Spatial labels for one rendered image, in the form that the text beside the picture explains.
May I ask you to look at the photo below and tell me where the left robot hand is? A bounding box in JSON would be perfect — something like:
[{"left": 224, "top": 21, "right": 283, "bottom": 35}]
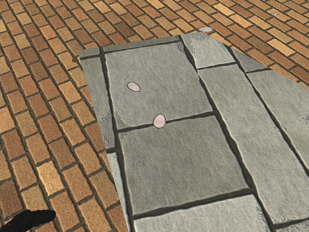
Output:
[{"left": 0, "top": 209, "right": 56, "bottom": 232}]

